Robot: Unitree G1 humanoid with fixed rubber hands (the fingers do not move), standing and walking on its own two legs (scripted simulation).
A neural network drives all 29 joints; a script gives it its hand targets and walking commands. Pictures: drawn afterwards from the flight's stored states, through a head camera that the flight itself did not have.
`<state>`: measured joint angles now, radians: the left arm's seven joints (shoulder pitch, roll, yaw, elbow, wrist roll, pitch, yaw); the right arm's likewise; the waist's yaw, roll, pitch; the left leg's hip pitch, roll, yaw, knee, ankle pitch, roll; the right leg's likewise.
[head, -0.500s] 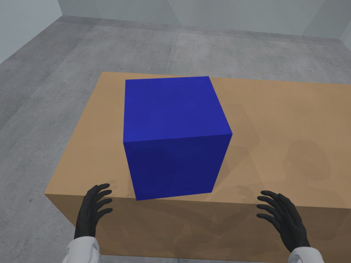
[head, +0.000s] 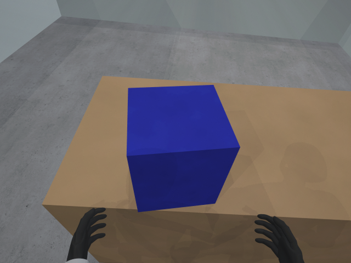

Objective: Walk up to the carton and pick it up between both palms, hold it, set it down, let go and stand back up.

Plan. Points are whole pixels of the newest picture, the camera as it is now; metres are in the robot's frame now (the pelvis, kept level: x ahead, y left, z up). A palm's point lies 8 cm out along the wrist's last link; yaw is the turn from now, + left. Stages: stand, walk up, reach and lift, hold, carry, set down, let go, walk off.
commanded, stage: set down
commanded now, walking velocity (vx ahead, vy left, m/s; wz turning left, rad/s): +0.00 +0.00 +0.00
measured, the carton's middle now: (174, 150) +0.39 +0.04 +0.04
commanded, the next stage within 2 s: let go in 1.12 s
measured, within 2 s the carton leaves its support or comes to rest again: neither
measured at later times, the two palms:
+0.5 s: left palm (72, 259) +0.14 +0.22 -0.04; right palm out of the picture +0.17 -0.21 -0.04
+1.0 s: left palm (69, 259) +0.14 +0.24 -0.07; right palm out of the picture +0.17 -0.20 -0.08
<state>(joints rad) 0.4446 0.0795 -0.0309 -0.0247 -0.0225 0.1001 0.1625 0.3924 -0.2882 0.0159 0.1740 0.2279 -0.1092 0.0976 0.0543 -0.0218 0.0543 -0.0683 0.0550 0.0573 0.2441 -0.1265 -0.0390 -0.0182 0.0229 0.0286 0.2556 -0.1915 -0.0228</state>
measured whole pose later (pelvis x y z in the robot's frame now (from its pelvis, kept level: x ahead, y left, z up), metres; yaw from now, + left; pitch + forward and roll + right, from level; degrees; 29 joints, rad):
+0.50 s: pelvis +0.00 +0.01 +0.00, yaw +1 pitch -2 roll +0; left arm 0.37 0.15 -0.01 0.17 -0.05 0.09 0.09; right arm 0.33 -0.23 0.02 0.35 0.13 -0.12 0.06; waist 0.06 -0.03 0.06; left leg -0.09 0.05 0.05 0.26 -0.13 -0.03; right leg -0.03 0.01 0.02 0.26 -0.19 -0.01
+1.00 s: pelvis +0.00 +0.01 +0.00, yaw +1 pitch -2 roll +0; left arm 0.28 0.19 0.00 0.38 -0.03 0.10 0.03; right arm 0.21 -0.20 0.00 0.64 0.04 -0.20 0.04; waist 0.03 0.00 0.07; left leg -0.12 0.04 0.05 0.33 -0.17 -0.02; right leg -0.05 0.01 0.02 0.30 -0.22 0.00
